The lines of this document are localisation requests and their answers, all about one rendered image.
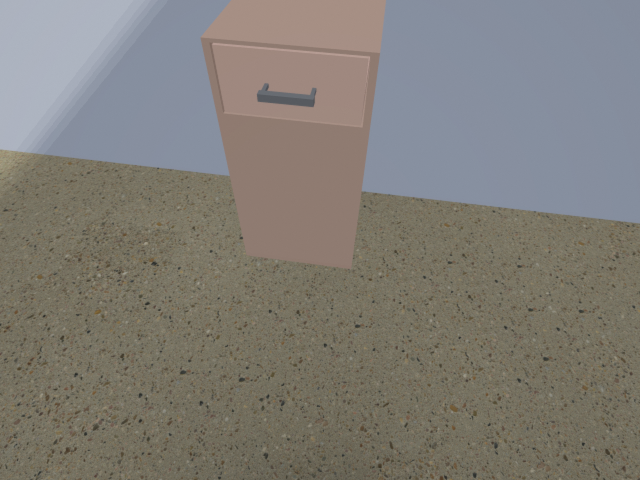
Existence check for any drawer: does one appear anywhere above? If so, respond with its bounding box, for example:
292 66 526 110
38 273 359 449
212 43 371 126

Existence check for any handle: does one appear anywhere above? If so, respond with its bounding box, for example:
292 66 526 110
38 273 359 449
257 83 316 107

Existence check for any cabinet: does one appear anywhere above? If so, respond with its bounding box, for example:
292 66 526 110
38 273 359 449
200 0 386 269

